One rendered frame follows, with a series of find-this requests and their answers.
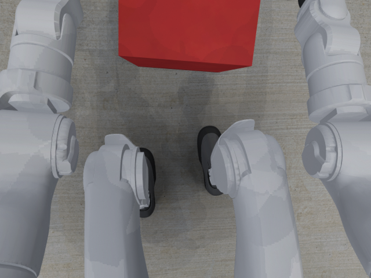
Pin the carton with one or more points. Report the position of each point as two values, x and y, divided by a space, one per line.
195 35

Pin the left robot upper arm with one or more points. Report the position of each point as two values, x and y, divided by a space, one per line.
36 149

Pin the left robot foot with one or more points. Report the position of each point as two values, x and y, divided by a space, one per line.
147 211

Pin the robot right forearm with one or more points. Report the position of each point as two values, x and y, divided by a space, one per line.
334 69

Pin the right robot upper arm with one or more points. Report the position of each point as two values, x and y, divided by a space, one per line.
339 154

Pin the robot right shin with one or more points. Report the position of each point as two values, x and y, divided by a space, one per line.
240 126

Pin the robot left forearm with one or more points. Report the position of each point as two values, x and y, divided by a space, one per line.
41 58

